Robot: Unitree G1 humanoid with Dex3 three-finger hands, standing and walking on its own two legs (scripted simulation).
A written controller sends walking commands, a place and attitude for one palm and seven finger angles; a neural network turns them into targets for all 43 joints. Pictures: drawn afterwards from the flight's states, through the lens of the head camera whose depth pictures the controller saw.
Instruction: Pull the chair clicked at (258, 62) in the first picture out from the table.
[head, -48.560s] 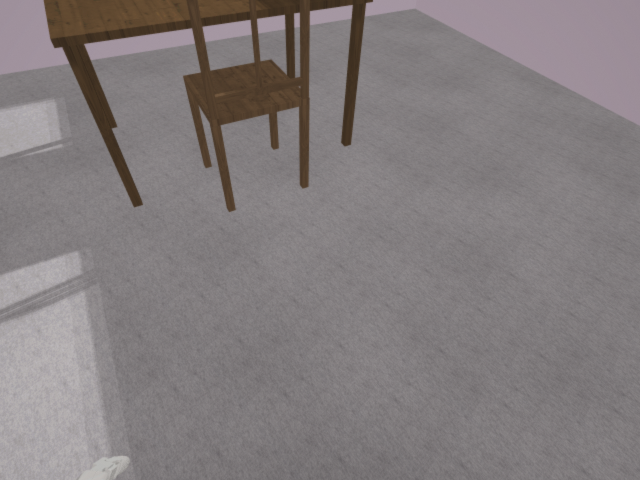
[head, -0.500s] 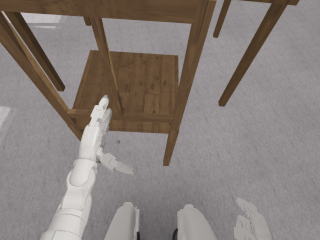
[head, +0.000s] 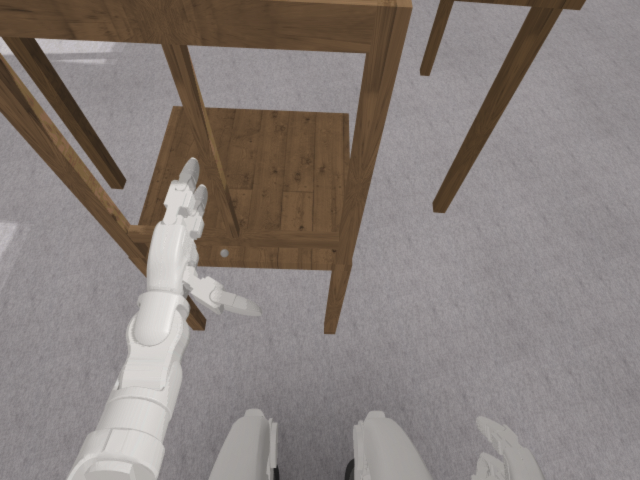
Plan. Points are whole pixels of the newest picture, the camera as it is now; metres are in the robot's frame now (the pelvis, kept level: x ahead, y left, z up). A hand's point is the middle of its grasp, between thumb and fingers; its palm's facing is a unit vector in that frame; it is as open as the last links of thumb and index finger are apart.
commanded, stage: push the fingers through the gap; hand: left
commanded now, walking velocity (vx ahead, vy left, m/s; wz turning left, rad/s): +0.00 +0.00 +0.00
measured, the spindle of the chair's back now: (212, 165) +0.49 +0.14 +0.07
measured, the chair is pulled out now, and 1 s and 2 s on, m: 0.24 0.24 0.24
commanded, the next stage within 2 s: hook a spindle and tug to test in 1.12 s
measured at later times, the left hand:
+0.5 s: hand (229, 219) +0.43 +0.12 +0.02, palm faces -0.04 -1.00 -0.03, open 16.9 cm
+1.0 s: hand (231, 205) +0.46 +0.12 +0.02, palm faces -0.04 -1.00 -0.01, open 16.9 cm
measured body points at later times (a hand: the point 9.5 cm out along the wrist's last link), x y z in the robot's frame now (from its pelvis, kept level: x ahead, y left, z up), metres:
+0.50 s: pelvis -0.01 +0.00 -0.01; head +0.12 +0.01 +0.42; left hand +0.43 +0.17 +0.02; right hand +0.08 -0.26 -0.13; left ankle +0.02 +0.12 -0.62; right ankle +0.02 -0.11 -0.62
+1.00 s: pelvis +0.00 +0.02 +0.00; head +0.14 +0.03 +0.43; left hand +0.46 +0.17 +0.02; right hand +0.05 -0.24 -0.12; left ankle +0.02 +0.12 -0.62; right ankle +0.02 -0.11 -0.62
